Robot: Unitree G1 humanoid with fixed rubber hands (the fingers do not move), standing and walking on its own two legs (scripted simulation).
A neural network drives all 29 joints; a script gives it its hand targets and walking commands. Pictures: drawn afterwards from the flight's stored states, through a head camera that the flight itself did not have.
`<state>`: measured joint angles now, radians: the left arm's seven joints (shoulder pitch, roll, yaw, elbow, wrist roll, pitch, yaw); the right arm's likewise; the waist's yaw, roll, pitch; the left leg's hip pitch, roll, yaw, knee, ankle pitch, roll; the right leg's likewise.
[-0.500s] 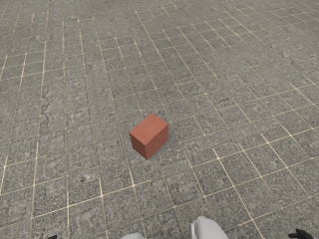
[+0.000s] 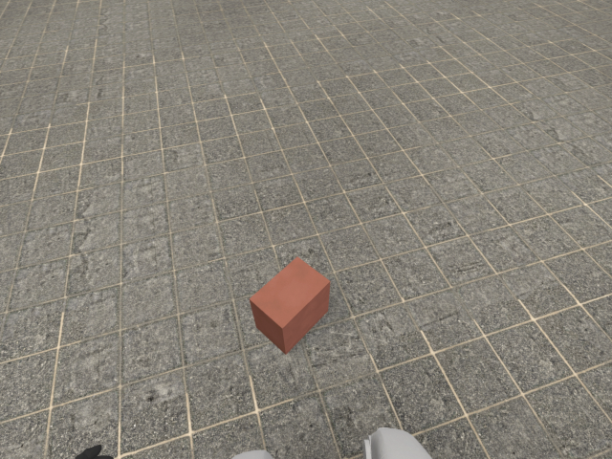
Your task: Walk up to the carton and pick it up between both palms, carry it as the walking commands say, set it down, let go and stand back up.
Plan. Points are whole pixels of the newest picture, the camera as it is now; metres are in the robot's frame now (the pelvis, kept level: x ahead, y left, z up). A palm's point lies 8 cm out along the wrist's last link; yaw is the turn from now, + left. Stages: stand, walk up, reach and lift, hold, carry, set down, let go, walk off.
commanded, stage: walk up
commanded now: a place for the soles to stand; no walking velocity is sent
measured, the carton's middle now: (291, 305) +0.66 +0.08 -0.64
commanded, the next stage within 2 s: none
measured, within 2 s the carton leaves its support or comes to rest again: neither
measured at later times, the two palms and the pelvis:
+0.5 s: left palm (111, 432) +0.18 +0.30 -0.11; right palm (554, 395) +0.22 -0.33 -0.11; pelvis +0.11 -0.02 -0.01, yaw +3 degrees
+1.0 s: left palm (125, 403) +0.21 +0.29 -0.09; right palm (545, 366) +0.25 -0.33 -0.09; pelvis +0.13 -0.03 +0.02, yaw +5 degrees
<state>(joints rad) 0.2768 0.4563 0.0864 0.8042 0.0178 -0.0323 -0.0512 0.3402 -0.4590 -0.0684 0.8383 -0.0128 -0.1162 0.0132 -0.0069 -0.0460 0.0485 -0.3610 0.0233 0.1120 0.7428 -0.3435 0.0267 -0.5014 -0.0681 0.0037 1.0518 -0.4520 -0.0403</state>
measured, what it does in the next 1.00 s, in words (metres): walks ahead: right foot, then left foot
